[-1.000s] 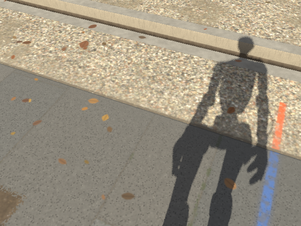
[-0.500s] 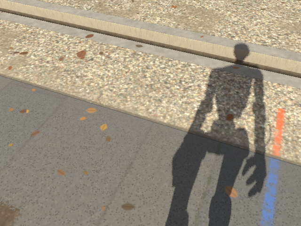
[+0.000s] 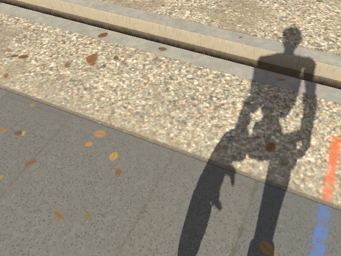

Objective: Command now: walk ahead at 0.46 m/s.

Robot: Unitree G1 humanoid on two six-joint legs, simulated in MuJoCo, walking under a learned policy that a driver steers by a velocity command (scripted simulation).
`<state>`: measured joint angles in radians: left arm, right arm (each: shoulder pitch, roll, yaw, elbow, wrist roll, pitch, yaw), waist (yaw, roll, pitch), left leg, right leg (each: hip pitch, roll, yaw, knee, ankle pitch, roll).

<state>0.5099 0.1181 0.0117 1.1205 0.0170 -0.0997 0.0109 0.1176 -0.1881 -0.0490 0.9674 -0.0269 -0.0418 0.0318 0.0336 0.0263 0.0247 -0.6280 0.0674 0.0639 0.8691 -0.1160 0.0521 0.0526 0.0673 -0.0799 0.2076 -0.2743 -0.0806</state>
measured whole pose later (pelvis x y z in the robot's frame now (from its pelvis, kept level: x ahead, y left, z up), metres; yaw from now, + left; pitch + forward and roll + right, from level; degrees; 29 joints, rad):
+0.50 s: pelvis +0.28 +0.03 +0.00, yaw -9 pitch -1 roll +1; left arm 0.17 0.20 0.06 0.94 0.03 -0.02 -0.03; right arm 0.41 -0.17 -0.05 1.06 -0.02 -0.11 -0.01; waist -0.02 -0.03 0.05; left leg -0.03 -0.05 0.25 0.26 -0.23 0.09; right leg -0.67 -0.11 -0.01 1.00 -0.07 -0.08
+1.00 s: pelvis +0.54 -0.07 +0.00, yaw -27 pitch +1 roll +0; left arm 0.35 0.24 0.08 0.96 0.00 -0.06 0.00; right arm 0.11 -0.23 -0.06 0.81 -0.04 -0.04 0.01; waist 0.03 0.03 0.05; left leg -0.64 0.14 -0.04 1.03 -0.22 -0.04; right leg -0.13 0.15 0.02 0.31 -0.19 -0.15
